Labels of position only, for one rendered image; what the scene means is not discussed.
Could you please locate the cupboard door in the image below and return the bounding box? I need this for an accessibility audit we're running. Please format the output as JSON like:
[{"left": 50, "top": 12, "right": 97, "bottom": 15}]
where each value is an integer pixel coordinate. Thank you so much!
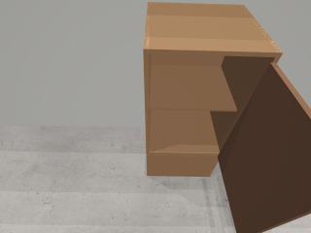
[{"left": 218, "top": 62, "right": 311, "bottom": 233}]

